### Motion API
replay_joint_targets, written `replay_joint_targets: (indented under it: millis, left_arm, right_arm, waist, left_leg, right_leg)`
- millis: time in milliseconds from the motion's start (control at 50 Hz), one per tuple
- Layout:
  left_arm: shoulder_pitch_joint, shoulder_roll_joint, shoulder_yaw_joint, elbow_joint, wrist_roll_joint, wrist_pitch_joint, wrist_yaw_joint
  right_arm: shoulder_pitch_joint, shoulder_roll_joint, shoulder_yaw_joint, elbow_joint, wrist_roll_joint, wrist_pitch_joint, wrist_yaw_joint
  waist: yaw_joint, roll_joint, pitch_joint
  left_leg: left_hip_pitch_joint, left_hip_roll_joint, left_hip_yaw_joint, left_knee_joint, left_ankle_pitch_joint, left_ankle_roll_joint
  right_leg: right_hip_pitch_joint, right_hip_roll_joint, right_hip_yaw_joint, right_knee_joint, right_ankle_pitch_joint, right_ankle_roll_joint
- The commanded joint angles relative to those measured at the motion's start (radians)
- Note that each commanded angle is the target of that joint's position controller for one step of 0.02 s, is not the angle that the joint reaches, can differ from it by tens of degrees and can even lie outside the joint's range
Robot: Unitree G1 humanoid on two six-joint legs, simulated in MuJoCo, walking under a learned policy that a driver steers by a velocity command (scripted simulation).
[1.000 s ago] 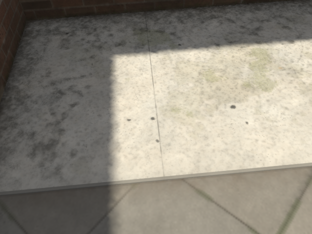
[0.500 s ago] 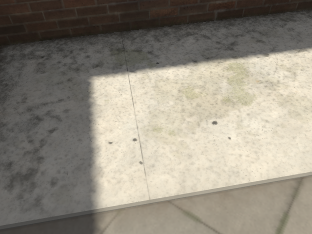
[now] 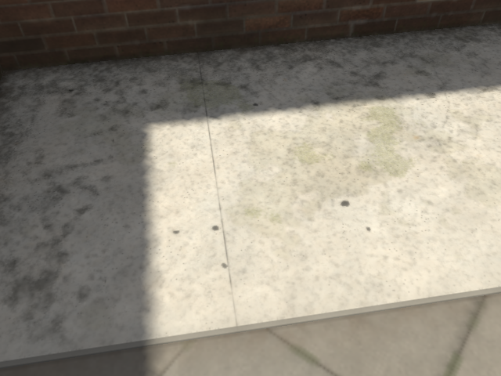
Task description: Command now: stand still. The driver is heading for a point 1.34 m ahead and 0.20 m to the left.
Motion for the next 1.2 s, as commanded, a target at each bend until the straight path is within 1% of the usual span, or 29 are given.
replay_joint_targets:
  millis: [20, 300, 620, 640, 660, 680, 700, 720, 740, 760, 780, 800, 820, 840, 860, 880, 900, 920, 940, 960, 980, 1000, 1020, 1040, 1060, 1100, 1140, 1200]
  left_arm:
    - [0.046, 0.107, 0.017, -0.014, 0.000, -0.007, 0.004]
    - [0.098, 0.086, 0.005, 0.024, -0.001, -0.008, 0.009]
    - [0.155, 0.061, -0.003, 0.043, -0.003, -0.009, 0.012]
    - [0.174, 0.053, -0.005, 0.053, -0.003, -0.008, 0.014]
    - [0.182, 0.067, 0.001, 0.055, -0.009, -0.004, 0.017]
    - [0.176, 0.101, 0.011, 0.046, -0.016, -0.002, 0.021]
    - [0.187, 0.128, 0.020, 0.037, -0.021, -0.003, 0.023]
    - [0.208, 0.161, 0.032, 0.033, -0.027, -0.010, 0.024]
    - [0.205, 0.189, 0.044, 0.027, -0.031, -0.019, 0.024]
    - [0.185, 0.182, 0.046, 0.017, -0.029, -0.029, 0.023]
    - [0.165, 0.164, 0.044, 0.007, -0.027, -0.037, 0.020]
    - [0.140, 0.153, 0.044, -0.004, -0.034, -0.041, 0.017]
    - [0.097, 0.151, 0.043, -0.017, -0.043, -0.039, 0.013]
    - [0.085, 0.144, 0.041, -0.026, -0.044, -0.037, 0.009]
    - [0.065, 0.131, 0.036, -0.041, -0.039, -0.044, 0.006]
    - [0.053, 0.066, 0.018, -0.070, -0.029, -0.058, 0.005]
    - [0.054, 0.039, 0.014, -0.096, -0.040, -0.077, 0.005]
    - [0.052, 0.073, 0.022, -0.097, -0.056, -0.089, -0.002]
    - [0.045, 0.081, 0.024, -0.093, -0.058, -0.098, -0.012]
    - [0.039, 0.087, 0.031, -0.089, -0.049, -0.105, -0.013]
    - [0.016, 0.114, 0.044, -0.091, -0.038, -0.106, -0.015]
    - [0.007, 0.121, 0.052, -0.091, -0.033, -0.103, -0.021]
    - [-0.001, 0.102, 0.052, -0.090, -0.032, -0.098, -0.027]
    - [-0.020, 0.083, 0.049, -0.096, -0.029, -0.092, -0.031]
    - [-0.058, 0.069, 0.046, -0.112, -0.027, -0.087, -0.033]
    - [-0.167, 0.048, 0.036, -0.159, -0.026, -0.084, -0.033]
    - [-0.260, 0.039, 0.026, -0.194, -0.028, -0.087, -0.038]
    - [-0.345, 0.051, 0.020, -0.226, -0.034, -0.089, -0.051]
  right_arm:
    - [0.014, -0.106, -0.017, -0.019, 0.000, -0.006, -0.004]
    - [0.050, -0.083, -0.009, 0.019, 0.000, -0.004, -0.007]
    - [0.094, -0.059, 0.001, 0.036, 0.002, -0.003, -0.008]
    - [0.111, -0.045, 0.005, 0.045, 0.001, -0.002, -0.008]
    - [0.111, -0.042, 0.005, 0.046, 0.004, -0.001, -0.009]
    - [0.106, -0.046, 0.002, 0.042, 0.009, -0.003, -0.010]
    - [0.083, -0.046, 0.002, 0.027, 0.008, -0.012, -0.007]
    - [0.051, -0.032, 0.005, 0.006, 0.009, -0.028, 0.000]
    - [0.027, -0.018, 0.010, -0.013, 0.012, -0.047, 0.010]
    - [0.021, -0.017, 0.009, -0.024, 0.019, -0.065, 0.020]
    - [0.025, -0.018, 0.008, -0.031, 0.026, -0.081, 0.030]
    - [0.050, -0.017, 0.006, -0.030, 0.032, -0.095, 0.038]
    - [0.124, -0.015, 0.002, -0.005, 0.036, -0.104, 0.043]
    - [0.216, -0.025, -0.011, 0.040, 0.031, -0.107, 0.045]
    - [0.322, -0.057, -0.027, 0.072, 0.023, -0.107, 0.047]
    - [0.459, -0.163, -0.055, 0.085, 0.025, -0.109, 0.045]
    - [0.507, -0.187, -0.049, 0.086, 0.010, -0.124, 0.058]
    - [0.391, -0.124, -0.026, 0.057, 0.007, -0.137, 0.059]
    - [0.307, -0.083, -0.015, 0.023, 0.010, -0.142, 0.062]
    - [0.255, -0.076, -0.008, 0.002, 0.008, -0.141, 0.067]
    - [0.243, -0.057, 0.000, -0.006, 0.007, -0.137, 0.069]
    - [0.266, -0.031, 0.009, -0.002, 0.003, -0.129, 0.066]
    - [0.302, -0.030, 0.011, 0.005, -0.001, -0.123, 0.061]
    - [0.332, -0.042, 0.011, 0.010, -0.002, -0.119, 0.055]
    - [0.348, -0.058, 0.009, 0.010, -0.004, -0.115, 0.048]
    - [0.345, -0.084, 0.007, -0.003, -0.007, -0.107, 0.035]
    - [0.349, -0.099, 0.004, -0.015, -0.007, -0.103, 0.027]
    - [0.389, -0.109, -0.003, -0.009, 0.005, -0.102, 0.023]
  waist:
    - [0.000, -0.022, -0.012]
    - [0.001, -0.012, 0.010]
    - [0.002, -0.010, 0.023]
    - [0.003, -0.018, 0.002]
    - [0.007, -0.036, 0.018]
    - [0.013, -0.075, 0.047]
    - [0.027, -0.114, 0.087]
    - [0.043, -0.170, 0.122]
    - [0.049, -0.202, 0.160]
    - [0.038, -0.197, 0.187]
    - [0.025, -0.189, 0.198]
    - [0.001, -0.174, 0.190]
    - [-0.043, -0.149, 0.166]
    - [-0.071, -0.112, 0.123]
    - [-0.108, -0.026, 0.072]
    - [-0.143, 0.237, 0.003]
    - [-0.131, 0.310, -0.032]
    - [-0.069, 0.158, 0.049]
    - [-0.044, 0.097, 0.086]
    - [-0.024, 0.064, 0.090]
    - [-0.020, 0.063, 0.094]
    - [-0.022, 0.075, 0.079]
    - [-0.026, 0.086, 0.065]
    - [-0.030, 0.077, 0.059]
    - [-0.034, 0.066, 0.064]
    - [-0.047, 0.049, 0.087]
    - [-0.066, 0.061, 0.102]
    - [-0.077, 0.070, 0.126]
  left_leg:
    - [0.087, -0.002, 0.016, -0.031, 0.198, 0.033]
    - [0.073, -0.008, 0.017, -0.042, 0.163, 0.036]
    - [0.057, -0.014, 0.016, -0.041, 0.148, 0.041]
    - [0.066, -0.029, 0.034, -0.036, 0.057, 0.041]
    - [0.040, -0.058, 0.063, -0.003, -0.081, 0.044]
    - [-0.014, -0.090, 0.100, 0.055, -0.230, 0.050]
    - [-0.091, -0.100, 0.118, 0.121, -0.293, 0.056]
    - [-0.168, -0.092, 0.130, 0.219, -0.263, 0.062]
    - [-0.208, -0.045, 0.105, 0.308, -0.215, 0.075]
    - [-0.255, -0.010, 0.081, 0.347, -0.217, 0.093]
    - [-0.281, 0.012, 0.070, 0.329, -0.252, 0.111]
    - [-0.238, 0.019, 0.073, 0.236, -0.260, 0.128]
    - [-0.085, 0.000, 0.105, 0.080, -0.192, 0.138]
    - [0.094, -0.055, 0.142, 0.003, -0.088, 0.122]
    - [0.238, -0.016, 0.045, -0.043, -0.063, 0.126]
    - [0.381, 0.196, -0.319, -0.212, -0.192, 0.216]
    - [0.400, 0.353, -0.688, -0.344, -0.300, 0.327]
    - [0.334, 0.371, -0.642, -0.335, -0.331, 0.324]
    - [0.285, 0.319, -0.496, -0.334, -0.299, 0.288]
    - [0.263, 0.271, -0.382, -0.345, -0.214, 0.256]
    - [0.257, 0.232, -0.280, -0.349, -0.077, 0.229]
    - [0.255, 0.191, -0.194, -0.349, 0.035, 0.210]
    - [0.262, 0.174, -0.146, -0.345, 0.135, 0.208]
    - [0.273, 0.168, -0.116, -0.344, 0.216, 0.216]
    - [0.272, 0.170, -0.097, -0.350, 0.265, 0.225]
    - [0.241, 0.169, -0.068, -0.370, 0.290, 0.236]
    - [0.197, 0.154, -0.032, -0.394, 0.273, 0.231]
    - [0.204, 0.173, -0.009, -0.411, 0.267, 0.237]
  right_leg:
    - [-0.104, -0.050, 0.037, -0.110, 0.242, -0.009]
    - [-0.123, -0.040, 0.020, -0.123, 0.164, -0.003]
    - [-0.135, -0.036, 0.006, -0.121, 0.137, 0.002]
    - [-0.128, -0.030, 0.003, -0.135, 0.035, -0.002]
    - [-0.141, -0.031, 0.015, -0.152, -0.129, -0.018]
    - [-0.161, -0.055, 0.060, -0.178, -0.305, -0.050]
    - [-0.174, -0.114, 0.144, -0.228, -0.449, -0.090]
    - [-0.163, -0.205, 0.265, -0.290, -0.534, -0.141]
    - [-0.184, -0.296, 0.378, -0.333, -0.540, -0.194]
    - [-0.175, -0.339, 0.423, -0.346, -0.489, -0.221]
    - [-0.147, -0.344, 0.412, -0.332, -0.416, -0.218]
    - [-0.138, -0.323, 0.361, -0.302, -0.350, -0.193]
    - [-0.187, -0.271, 0.274, -0.254, -0.289, -0.156]
    - [-0.249, -0.203, 0.193, -0.173, -0.202, -0.128]
    - [-0.317, -0.133, 0.103, 0.009, -0.039, -0.095]
    - [-0.479, -0.009, -0.056, 0.372, -0.038, -0.027]
    - [-0.605, 0.036, 0.021, 0.621, -0.216, -0.025]
    - [-0.675, -0.039, 0.083, 0.752, -0.164, -0.049]
    - [-0.688, -0.086, 0.084, 0.769, -0.055, -0.071]
    - [-0.679, -0.118, 0.065, 0.725, 0.033, -0.080]
    - [-0.663, -0.141, 0.048, 0.667, 0.092, -0.077]
    - [-0.629, -0.149, 0.026, 0.629, 0.128, -0.069]
    - [-0.618, -0.149, 0.004, 0.604, 0.150, -0.057]
    - [-0.631, -0.148, -0.014, 0.580, 0.167, -0.041]
    - [-0.648, -0.148, -0.024, 0.538, 0.188, -0.026]
    - [-0.658, -0.141, -0.037, 0.399, 0.242, -0.001]
    - [-0.602, -0.116, -0.061, 0.253, 0.316, 0.008]
    - [-0.548, -0.089, -0.080, 0.136, 0.368, -0.003]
